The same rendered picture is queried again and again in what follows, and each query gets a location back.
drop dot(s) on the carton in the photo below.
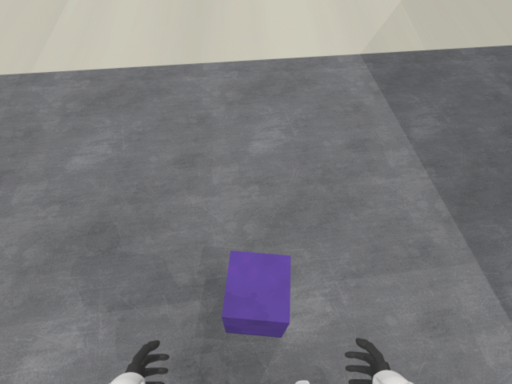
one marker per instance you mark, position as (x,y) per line
(257,295)

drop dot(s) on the robot left hand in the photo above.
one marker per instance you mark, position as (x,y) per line
(142,359)

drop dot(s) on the robot right hand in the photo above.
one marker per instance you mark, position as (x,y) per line
(373,357)

